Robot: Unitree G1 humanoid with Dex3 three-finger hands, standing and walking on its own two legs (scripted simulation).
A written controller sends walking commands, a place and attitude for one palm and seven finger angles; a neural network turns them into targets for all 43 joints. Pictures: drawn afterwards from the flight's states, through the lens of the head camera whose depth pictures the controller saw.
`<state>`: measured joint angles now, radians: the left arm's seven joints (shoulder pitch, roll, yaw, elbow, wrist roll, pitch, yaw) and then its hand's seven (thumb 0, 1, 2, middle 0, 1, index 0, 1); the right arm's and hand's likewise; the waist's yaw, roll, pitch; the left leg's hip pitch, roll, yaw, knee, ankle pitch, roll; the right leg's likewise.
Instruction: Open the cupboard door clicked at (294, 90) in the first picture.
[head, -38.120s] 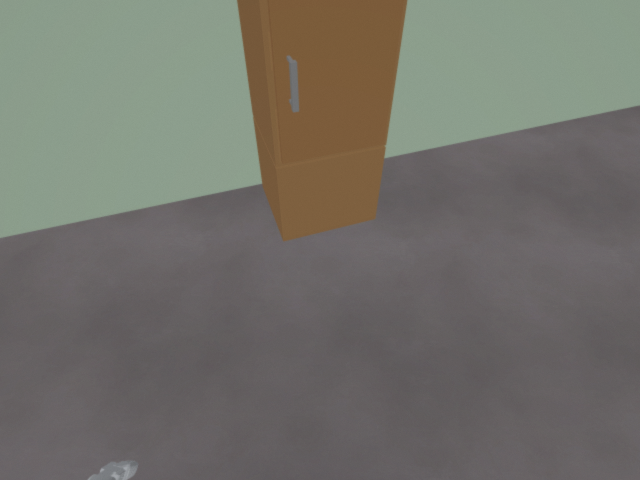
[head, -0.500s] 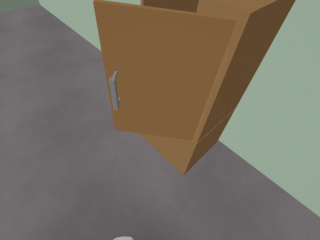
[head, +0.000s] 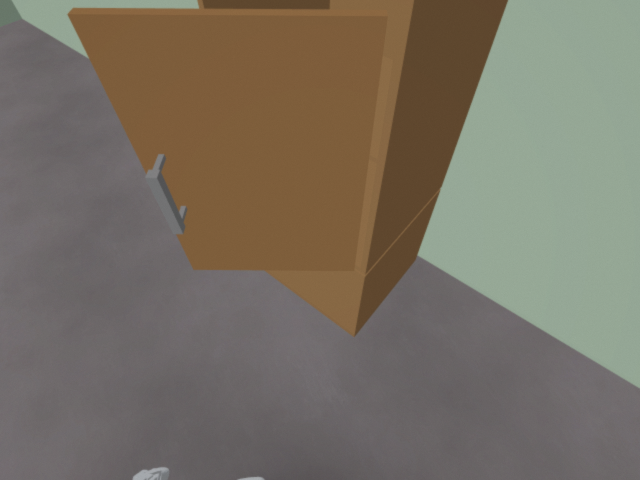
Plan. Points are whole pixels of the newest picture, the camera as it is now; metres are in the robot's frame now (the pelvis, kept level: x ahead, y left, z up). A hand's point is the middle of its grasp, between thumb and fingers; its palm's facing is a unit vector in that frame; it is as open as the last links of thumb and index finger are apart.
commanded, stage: come to a stop and stand still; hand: left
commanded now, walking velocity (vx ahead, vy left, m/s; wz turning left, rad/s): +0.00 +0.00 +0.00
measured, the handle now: (169, 196) +0.57 +0.30 -0.04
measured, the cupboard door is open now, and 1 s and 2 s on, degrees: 39 39 39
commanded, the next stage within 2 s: look again from close up in 1.20 s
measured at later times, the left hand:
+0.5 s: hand out of the picture +0.01 +0.14 -0.16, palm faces +0.04 -0.98 -0.20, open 7.3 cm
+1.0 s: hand out of the picture +0.01 +0.13 -0.17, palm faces +0.05 -0.99 -0.17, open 7.3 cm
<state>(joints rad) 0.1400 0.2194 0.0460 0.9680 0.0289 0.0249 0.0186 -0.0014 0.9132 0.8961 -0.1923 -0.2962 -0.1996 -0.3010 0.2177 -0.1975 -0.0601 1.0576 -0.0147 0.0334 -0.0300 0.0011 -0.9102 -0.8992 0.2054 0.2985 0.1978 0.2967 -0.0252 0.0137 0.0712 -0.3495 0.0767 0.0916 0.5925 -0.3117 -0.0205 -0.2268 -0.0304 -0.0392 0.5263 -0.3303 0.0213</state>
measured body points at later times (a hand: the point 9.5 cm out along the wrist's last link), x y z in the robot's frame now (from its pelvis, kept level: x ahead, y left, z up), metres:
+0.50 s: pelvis +0.01 -0.04 +0.01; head +0.02 -0.04 +0.46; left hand +0.01 +0.19 -0.15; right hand +0.02 -0.26 -0.15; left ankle +0.00 +0.11 -0.73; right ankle -0.03 -0.12 -0.73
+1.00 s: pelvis +0.03 -0.03 +0.01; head +0.04 -0.03 +0.46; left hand +0.01 +0.18 -0.15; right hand +0.02 -0.25 -0.15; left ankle +0.00 +0.11 -0.73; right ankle -0.03 -0.12 -0.73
